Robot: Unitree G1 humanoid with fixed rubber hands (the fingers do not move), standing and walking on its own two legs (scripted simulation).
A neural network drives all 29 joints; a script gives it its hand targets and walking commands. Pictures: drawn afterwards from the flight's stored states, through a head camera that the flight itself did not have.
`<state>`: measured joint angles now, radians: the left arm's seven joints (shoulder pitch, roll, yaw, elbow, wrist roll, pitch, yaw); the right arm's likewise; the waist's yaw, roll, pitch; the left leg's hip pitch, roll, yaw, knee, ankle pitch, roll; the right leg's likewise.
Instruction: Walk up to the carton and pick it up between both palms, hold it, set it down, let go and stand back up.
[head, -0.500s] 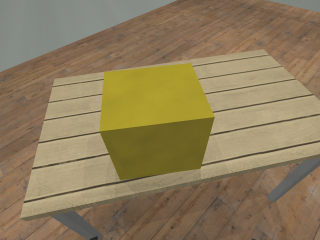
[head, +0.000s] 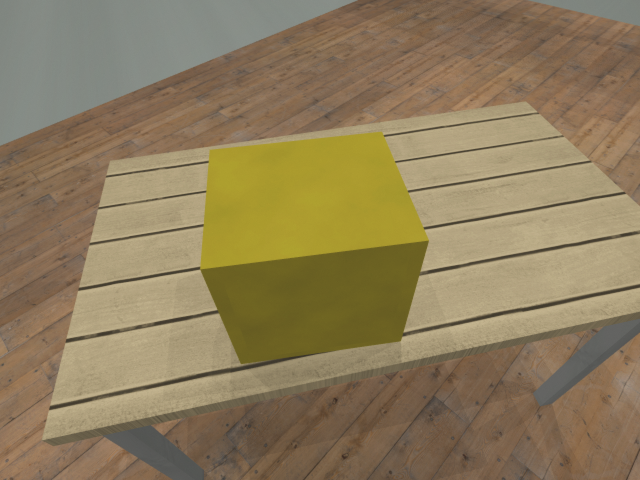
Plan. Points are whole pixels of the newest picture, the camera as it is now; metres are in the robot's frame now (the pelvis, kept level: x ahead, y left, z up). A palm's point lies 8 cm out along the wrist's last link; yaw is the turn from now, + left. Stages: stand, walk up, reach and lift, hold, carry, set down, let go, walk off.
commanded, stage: stand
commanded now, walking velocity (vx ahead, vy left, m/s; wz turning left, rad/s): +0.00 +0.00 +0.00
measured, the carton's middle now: (310, 250) +0.45 +0.05 +0.00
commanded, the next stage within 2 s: walk up in 1.96 s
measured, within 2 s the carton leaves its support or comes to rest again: neither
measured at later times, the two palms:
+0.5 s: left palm out of the picture -0.02 +0.21 -0.14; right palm out of the picture -0.01 -0.21 -0.14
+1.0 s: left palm out of the picture -0.04 +0.21 -0.14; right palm out of the picture -0.03 -0.20 -0.14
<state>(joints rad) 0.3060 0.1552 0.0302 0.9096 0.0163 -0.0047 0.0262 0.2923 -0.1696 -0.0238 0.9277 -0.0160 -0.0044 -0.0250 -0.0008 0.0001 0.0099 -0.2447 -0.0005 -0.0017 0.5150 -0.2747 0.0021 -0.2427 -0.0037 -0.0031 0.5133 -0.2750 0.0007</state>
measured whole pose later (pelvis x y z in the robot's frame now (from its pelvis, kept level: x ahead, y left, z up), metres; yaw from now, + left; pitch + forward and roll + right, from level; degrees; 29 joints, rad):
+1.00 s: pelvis -0.01 +0.01 +0.00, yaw +0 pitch -1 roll +0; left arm 0.32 0.11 0.01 1.16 0.01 -0.01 0.04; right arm 0.32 -0.12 0.01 1.15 -0.01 -0.01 -0.04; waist 0.00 0.00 0.02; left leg -0.21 -0.01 0.00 0.45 -0.23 0.01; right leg -0.21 -0.01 0.01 0.45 -0.23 0.01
